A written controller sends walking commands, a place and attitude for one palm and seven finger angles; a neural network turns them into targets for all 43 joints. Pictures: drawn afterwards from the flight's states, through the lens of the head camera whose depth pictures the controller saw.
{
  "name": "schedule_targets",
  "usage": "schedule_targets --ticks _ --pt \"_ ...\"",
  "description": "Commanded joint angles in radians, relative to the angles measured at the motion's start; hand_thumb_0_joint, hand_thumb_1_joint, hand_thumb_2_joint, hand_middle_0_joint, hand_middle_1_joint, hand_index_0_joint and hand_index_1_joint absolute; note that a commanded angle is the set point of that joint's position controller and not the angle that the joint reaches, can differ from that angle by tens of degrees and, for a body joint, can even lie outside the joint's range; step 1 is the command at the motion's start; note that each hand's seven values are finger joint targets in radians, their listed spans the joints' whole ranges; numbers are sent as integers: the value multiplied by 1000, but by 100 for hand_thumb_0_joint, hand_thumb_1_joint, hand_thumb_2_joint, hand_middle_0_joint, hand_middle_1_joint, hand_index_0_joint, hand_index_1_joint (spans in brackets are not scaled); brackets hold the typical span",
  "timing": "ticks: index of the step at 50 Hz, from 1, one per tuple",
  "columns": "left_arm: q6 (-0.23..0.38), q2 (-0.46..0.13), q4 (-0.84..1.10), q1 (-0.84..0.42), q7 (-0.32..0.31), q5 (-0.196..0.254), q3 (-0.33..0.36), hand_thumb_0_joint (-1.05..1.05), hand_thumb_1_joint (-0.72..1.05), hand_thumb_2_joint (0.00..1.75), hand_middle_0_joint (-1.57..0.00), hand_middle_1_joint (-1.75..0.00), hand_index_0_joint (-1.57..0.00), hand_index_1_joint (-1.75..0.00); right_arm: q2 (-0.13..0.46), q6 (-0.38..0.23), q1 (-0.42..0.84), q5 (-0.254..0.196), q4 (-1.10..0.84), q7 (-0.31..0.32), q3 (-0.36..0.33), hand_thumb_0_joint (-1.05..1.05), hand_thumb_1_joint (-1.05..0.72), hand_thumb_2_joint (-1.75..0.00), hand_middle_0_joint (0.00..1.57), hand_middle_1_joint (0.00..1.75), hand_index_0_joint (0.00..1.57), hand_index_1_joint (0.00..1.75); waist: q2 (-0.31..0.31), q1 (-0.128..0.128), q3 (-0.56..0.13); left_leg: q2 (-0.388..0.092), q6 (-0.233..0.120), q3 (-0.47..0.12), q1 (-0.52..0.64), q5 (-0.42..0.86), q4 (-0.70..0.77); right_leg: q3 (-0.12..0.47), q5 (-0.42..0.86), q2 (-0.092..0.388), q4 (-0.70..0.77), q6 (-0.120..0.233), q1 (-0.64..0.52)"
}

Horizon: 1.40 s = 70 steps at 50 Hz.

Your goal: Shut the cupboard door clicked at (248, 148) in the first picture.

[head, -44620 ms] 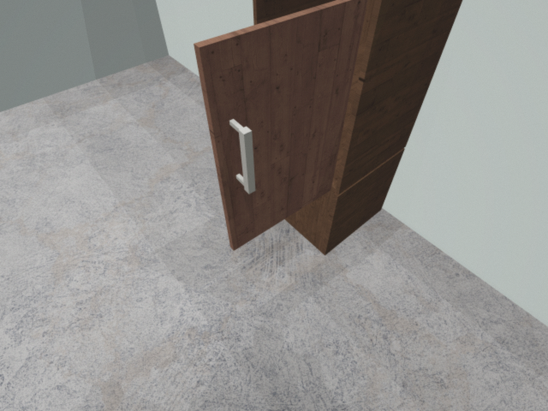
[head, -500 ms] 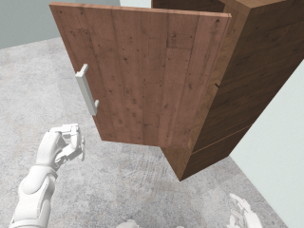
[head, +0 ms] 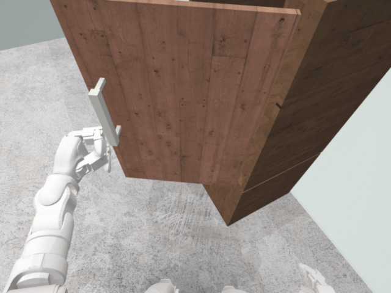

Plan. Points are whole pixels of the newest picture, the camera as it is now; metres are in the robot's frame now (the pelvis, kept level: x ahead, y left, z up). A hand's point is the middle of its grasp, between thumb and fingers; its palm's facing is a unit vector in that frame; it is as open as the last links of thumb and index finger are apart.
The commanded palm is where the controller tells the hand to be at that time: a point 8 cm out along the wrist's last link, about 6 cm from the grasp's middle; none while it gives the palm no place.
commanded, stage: bring the fist close to the handle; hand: left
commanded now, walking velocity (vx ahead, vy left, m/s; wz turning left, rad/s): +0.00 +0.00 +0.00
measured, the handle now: (108, 114) +0.49 +0.22 +0.06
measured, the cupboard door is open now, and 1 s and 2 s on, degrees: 57 55 37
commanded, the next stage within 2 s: push the door shut along its arc in 0.44 s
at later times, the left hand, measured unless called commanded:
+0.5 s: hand (108, 154) +0.38 +0.19 +0.06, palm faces -0.06 -1.00 -0.03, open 3.1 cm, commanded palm +0.36 +0.24 +0.07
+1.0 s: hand (113, 135) +0.42 +0.19 +0.07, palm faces -0.16 -0.99 -0.03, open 3.2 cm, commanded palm +0.42 +0.23 +0.07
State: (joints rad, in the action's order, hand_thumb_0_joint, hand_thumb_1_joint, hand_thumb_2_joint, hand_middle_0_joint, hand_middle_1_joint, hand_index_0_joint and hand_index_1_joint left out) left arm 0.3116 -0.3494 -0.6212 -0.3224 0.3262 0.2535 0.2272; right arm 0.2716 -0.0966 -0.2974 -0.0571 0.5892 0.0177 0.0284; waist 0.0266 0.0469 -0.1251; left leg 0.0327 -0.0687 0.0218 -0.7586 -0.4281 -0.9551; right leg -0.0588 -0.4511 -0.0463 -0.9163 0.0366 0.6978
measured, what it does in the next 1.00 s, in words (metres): stands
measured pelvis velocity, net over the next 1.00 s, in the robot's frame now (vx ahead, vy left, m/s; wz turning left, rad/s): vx -0.01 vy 0.00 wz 0.00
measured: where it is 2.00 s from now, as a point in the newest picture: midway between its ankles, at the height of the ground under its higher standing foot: outside the picture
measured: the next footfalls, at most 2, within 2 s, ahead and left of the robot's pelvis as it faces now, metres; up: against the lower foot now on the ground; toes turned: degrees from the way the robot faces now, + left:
none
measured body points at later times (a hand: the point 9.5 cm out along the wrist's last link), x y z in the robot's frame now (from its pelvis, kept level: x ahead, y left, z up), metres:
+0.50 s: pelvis +0.00 +0.00 +0.00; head +0.06 +0.01 +0.45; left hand +0.37 +0.25 +0.06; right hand +0.10 -0.26 -0.10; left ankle +0.02 +0.07 -0.68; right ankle +0.00 -0.10 -0.68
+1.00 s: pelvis -0.01 +0.00 -0.01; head +0.07 +0.02 +0.44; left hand +0.43 +0.24 +0.07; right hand +0.07 -0.27 -0.11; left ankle +0.02 +0.07 -0.68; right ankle +0.00 -0.10 -0.68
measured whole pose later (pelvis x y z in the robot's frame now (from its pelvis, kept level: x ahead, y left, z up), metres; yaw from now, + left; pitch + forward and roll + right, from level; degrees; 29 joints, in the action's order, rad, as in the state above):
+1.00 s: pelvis -0.01 +0.00 -0.01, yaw +0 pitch +16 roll -3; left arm 0.36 -0.44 -0.96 -0.64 0.43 0.22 0.26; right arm 0.29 -0.01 -0.34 -0.06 0.61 0.01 0.03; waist 0.02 0.09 -0.12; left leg 0.03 -0.07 0.01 -0.85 -0.43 -0.99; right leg -0.07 -0.45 -0.05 -0.95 0.04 0.78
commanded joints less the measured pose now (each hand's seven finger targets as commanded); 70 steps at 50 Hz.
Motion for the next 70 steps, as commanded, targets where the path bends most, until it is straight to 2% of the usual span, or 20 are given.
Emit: schedule_targets --ticks 1,4,6,9,10,17,19,20,22,28,33,34,37,44,50,52,58,64,68,70 --pt "74 -178 168 -409 -7 8 46 0 90 90 -130 -150 -130 -150 156 -32 -22 -2 -98 10 -66 0 -90 -90 20 30 20 30 28 28 -309 -50 40 -102 276 298 122 46 268 27 101 -5 -46" --pt "80 -230 130 -356 -17 -2 98 0 90 90 -130 -150 -130 -150 166 -18 -36 3 -101 5 -70 0 -90 -90 20 30 20 30 19 1 -343 -48 41 -102 273 329 124 45 289 26 96 -1 -87" --pt "84 -195 146 -331 -12 -2 70 0 90 90 -130 -150 -130 -150 156 -10 -33 -1 -116 -1 -69 0 -90 -90 20 30 20 30 33 1 -353 -49 43 -96 289 364 128 44 313 27 97 -3 -91" --pt "83 -215 150 -300 -21 0 93 0 90 90 -130 -150 -130 -150 159 0 -36 0 -118 -3 -72 0 -90 -90 20 30 20 30 43 -6 -329 -51 43 -95 287 372 130 43 316 23 103 -2 -93" --pt "85 -200 160 -305 -20 1 78 0 90 90 -130 -150 -130 -150 156 3 -37 -2 -121 -4 -71 0 -90 -90 20 30 20 30 15 6 -324 -52 41 -93 281 365 134 42 316 23 106 -6 -93" --pt "106 -172 203 -363 -40 -3 46 0 90 90 -130 -150 -130 -150 155 3 -30 -3 -110 0 -74 0 -90 -90 20 30 20 30 44 22 -304 -58 48 -111 314 318 145 35 257 22 111 -4 -43" --pt "107 -191 196 -331 -47 -10 60 0 90 90 -130 -150 -130 -150 160 6 -31 -2 -109 2 -74 0 -90 -90 20 30 20 30 63 10 -302 -56 47 -111 318 311 149 37 248 22 114 0 -49" --pt "104 -163 187 -356 -44 -9 32 0 90 90 -130 -150 -130 -150 155 6 -30 -3 -106 1 -70 0 -90 -90 20 30 20 30 47 28 -301 -56 45 -113 316 292 151 35 241 23 116 -4 -38" --pt "101 -200 136 -392 -42 -9 63 0 90 90 -130 -150 -130 -150 159 10 -25 -4 -97 7 -68 0 -90 -90 20 30 20 30 13 28 -259 -52 41 -106 260 220 154 43 205 23 125 -4 -44" --pt "111 -183 141 -407 -25 -8 40 0 90 90 -130 -150 -130 -150 158 7 -21 -6 -107 7 -68 0 -90 -90 20 30 20 30 46 21 -320 -52 44 -116 316 265 148 40 229 23 115 1 -47" --pt "98 -230 11 -550 6 -15 53 0 90 90 -130 -150 -130 -150 165 19 -30 -8 -84 13 -57 0 -90 -90 20 30 20 30 4 55 -248 -46 34 -105 223 191 135 53 195 27 122 -4 -24" --pt "103 -266 8 -582 9 -20 77 0 90 90 -130 -150 -130 -150 169 23 -37 -6 -78 17 -57 0 -90 -90 20 30 20 30 19 51 -261 -46 33 -106 225 197 128 56 199 28 117 -1 -28" --pt "111 -254 -11 -615 38 -18 62 0 90 90 -130 -150 -130 -150 167 23 -48 -4 -81 13 -59 0 -90 -90 20 30 20 30 51 51 -351 -46 36 -110 283 271 109 54 249 28 101 0 -29" --pt "101 -303 -129 -696 95 -26 81 0 90 90 -130 -150 -130 -150 180 46 -83 -2 -71 9 -56 0 -90 -90 20 30 20 30 56 63 -346 -47 31 -112 246 300 86 56 274 27 84 3 -5" --pt "110 -258 -144 -792 125 -33 22 0 90 90 -130 -150 -130 -150 185 55 -110 -1 -56 4 -64 0 -90 -90 20 30 20 30 64 96 -379 -55 32 -132 301 310 72 47 249 22 77 2 74" --pt "107 -238 -175 -856 130 -37 -6 0 90 90 -130 -150 -130 -150 187 55 -110 0 -45 4 -61 0 -90 -90 20 30 20 30 78 115 -343 -55 30 -137 286 263 72 42 208 22 80 3 117" --pt "104 -263 -256 -989 147 -58 -10 0 90 90 -130 -150 -130 -150 205 48 -140 5 -8 7 -62 0 -90 -90 20 30 20 30 98 138 -368 -58 28 -166 285 202 54 39 143 19 62 9 201" --pt "85 -227 -305 -1120 165 -61 -55 0 90 90 -130 -150 -130 -150 213 36 -159 10 19 8 -59 0 -90 -90 20 30 20 30 126 171 -393 -68 29 -201 323 200 33 27 130 17 33 12 304" --pt "62 -279 -352 -1184 163 -74 -27 0 90 90 -130 -150 -130 -150 222 27 -173 11 27 10 -54 0 -90 -90 20 30 20 30 101 187 -391 -68 24 -198 261 145 18 30 101 15 26 7 318" --pt "63 -272 -349 -1219 166 -83 -38 0 90 90 -130 -150 -130 -150 220 20 -180 16 30 7 -53 0 -90 -90 20 30 20 30 164 183 -433 -70 31 -212 310 188 7 24 113 14 9 11 350"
